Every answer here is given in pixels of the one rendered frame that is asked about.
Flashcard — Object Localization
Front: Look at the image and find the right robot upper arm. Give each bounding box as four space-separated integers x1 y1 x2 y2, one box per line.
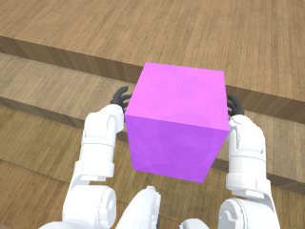
217 198 280 229

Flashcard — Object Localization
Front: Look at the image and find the left robot shin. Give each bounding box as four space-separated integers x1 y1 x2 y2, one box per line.
146 186 158 229

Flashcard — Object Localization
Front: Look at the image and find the carton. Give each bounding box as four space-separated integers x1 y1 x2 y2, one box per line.
124 62 230 183

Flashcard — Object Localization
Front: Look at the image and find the left robot thigh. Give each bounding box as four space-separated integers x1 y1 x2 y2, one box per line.
115 189 161 229

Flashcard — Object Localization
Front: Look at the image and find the right robot forearm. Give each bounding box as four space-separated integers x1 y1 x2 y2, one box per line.
226 114 280 229

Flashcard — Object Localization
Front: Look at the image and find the left robot forearm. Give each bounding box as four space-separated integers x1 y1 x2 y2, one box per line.
62 104 124 219

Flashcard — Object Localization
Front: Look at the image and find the right robot hand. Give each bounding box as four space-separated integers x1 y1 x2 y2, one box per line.
227 94 245 120

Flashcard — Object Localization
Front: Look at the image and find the left robot upper arm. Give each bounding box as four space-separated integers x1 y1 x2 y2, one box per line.
39 184 116 229

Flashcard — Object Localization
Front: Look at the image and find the left robot hand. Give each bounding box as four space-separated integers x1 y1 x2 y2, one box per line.
111 86 132 123

